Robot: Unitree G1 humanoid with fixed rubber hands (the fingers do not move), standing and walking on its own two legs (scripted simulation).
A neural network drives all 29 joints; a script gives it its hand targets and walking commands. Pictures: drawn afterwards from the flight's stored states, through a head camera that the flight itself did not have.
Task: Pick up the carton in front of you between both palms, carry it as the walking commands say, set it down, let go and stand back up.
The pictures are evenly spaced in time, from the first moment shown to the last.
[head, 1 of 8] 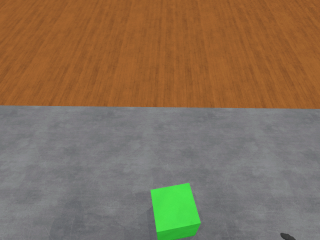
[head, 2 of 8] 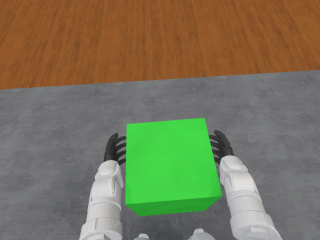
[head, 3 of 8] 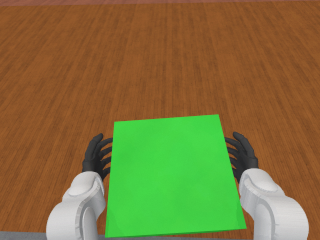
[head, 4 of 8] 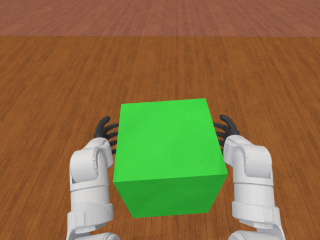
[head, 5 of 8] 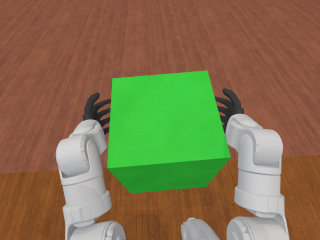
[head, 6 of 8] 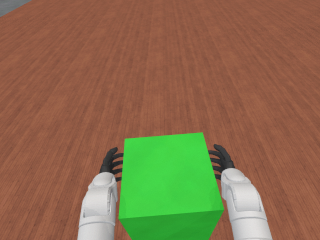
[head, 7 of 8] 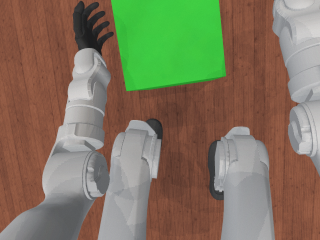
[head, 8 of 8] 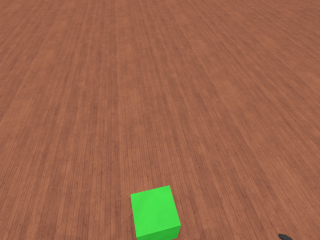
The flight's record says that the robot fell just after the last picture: no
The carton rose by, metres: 1.11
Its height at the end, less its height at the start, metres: +0.40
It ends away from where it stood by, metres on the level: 5.14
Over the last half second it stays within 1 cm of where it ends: yes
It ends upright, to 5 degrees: yes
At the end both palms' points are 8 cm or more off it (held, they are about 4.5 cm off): yes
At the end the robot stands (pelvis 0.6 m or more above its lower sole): yes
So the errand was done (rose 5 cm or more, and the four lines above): yes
